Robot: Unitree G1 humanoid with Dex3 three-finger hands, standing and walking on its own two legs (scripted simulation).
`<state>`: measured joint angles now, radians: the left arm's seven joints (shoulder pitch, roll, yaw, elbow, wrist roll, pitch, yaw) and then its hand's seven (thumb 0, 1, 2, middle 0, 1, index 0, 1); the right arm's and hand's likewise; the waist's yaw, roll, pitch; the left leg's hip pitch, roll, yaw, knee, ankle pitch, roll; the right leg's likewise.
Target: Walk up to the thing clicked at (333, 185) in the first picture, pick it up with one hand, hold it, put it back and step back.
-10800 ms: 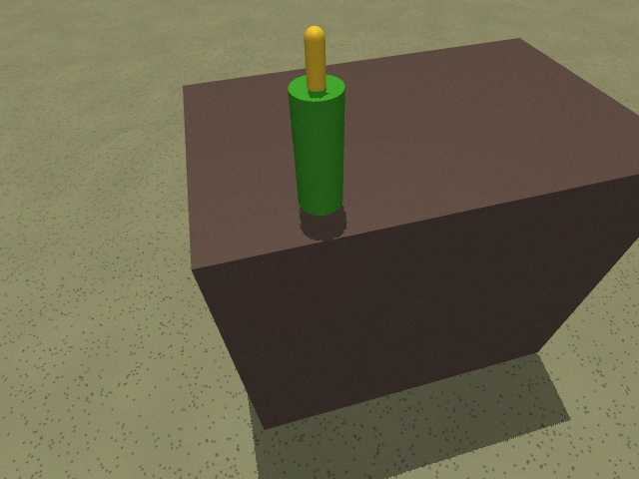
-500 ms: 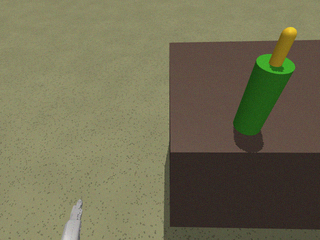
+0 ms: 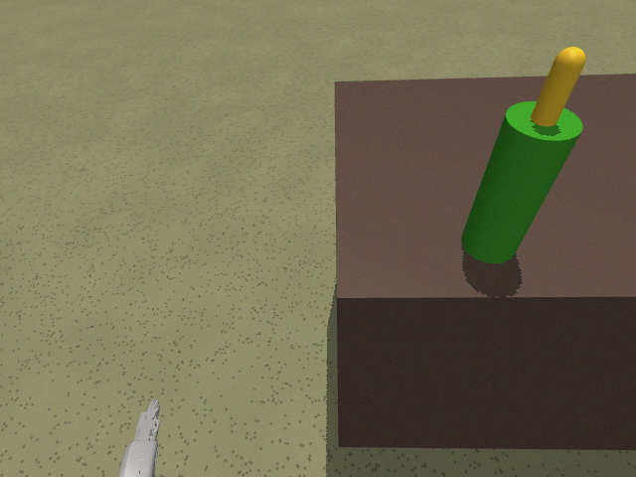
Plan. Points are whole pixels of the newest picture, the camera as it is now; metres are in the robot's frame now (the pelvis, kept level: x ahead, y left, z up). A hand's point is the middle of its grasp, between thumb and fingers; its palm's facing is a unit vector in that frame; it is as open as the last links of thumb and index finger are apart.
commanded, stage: approach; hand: right
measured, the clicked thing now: (521, 167) +0.45 -0.20 +0.17
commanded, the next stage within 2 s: close in in 0.24 s
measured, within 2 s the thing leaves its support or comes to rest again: neither
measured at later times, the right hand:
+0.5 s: hand (569, 237) +0.42 -0.28 +0.08, palm faces +0.16 +0.99 +0.05, open 17.5 cm
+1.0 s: hand (521, 231) +0.42 -0.22 +0.09, palm faces +0.19 +0.98 +0.03, open 17.5 cm
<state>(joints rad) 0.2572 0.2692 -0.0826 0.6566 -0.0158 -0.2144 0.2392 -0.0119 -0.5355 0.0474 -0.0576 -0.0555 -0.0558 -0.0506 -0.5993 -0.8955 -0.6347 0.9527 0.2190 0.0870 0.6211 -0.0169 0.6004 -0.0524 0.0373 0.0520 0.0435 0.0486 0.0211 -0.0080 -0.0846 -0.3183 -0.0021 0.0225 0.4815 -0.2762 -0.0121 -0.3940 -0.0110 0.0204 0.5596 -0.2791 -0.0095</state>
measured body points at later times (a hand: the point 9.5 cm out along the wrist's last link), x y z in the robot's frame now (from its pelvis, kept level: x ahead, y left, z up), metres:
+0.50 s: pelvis -0.01 +0.00 -0.02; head +0.05 -0.02 +0.43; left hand +0.12 +0.27 -0.09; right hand +0.40 -0.34 +0.08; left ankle -0.02 +0.13 -0.73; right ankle +0.00 -0.11 -0.73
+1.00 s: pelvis -0.01 +0.01 -0.02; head +0.04 +0.00 +0.43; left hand +0.13 +0.27 -0.09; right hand +0.40 -0.27 +0.09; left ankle -0.02 +0.13 -0.73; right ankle +0.00 -0.11 -0.73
